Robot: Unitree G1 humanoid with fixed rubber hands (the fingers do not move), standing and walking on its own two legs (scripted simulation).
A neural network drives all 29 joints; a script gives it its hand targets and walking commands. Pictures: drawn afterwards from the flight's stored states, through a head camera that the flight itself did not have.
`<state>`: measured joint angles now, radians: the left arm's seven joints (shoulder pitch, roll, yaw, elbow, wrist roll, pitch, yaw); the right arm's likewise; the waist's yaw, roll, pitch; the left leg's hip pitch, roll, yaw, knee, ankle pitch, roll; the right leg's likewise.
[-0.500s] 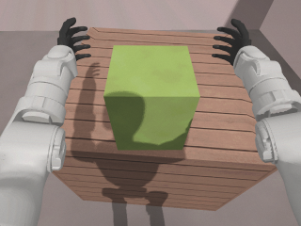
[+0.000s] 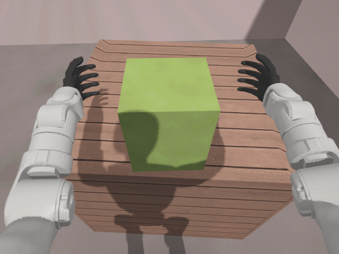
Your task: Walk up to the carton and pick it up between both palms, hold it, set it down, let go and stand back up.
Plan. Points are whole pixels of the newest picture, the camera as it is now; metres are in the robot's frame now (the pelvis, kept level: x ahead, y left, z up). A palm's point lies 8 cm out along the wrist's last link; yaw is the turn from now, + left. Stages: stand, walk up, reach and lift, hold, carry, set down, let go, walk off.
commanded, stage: set down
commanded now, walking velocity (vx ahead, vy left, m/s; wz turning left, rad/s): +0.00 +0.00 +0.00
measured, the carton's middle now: (167, 117) +0.47 +0.03 +0.05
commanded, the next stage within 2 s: none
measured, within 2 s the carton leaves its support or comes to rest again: neither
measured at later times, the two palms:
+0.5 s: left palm (75, 127) +0.37 +0.24 +0.12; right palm (271, 122) +0.40 -0.21 +0.12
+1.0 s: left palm (81, 160) +0.31 +0.22 +0.07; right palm (274, 161) +0.33 -0.22 +0.07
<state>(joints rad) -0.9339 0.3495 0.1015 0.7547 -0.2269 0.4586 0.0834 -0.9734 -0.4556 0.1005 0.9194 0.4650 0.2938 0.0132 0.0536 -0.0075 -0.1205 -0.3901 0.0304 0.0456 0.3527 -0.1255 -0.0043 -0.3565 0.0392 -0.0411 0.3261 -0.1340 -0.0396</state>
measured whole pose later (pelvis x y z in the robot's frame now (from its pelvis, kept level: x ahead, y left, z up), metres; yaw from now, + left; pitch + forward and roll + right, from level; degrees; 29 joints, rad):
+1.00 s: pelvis +0.02 +0.01 +0.00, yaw -1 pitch +3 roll +0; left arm -0.13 0.19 0.10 0.10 -0.15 0.32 0.08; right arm -0.16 -0.34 -0.01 0.29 0.33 0.11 0.03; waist 0.04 -0.01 -0.03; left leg -0.20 0.01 0.06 0.29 -0.14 0.00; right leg -0.20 0.03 0.01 0.31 -0.16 -0.03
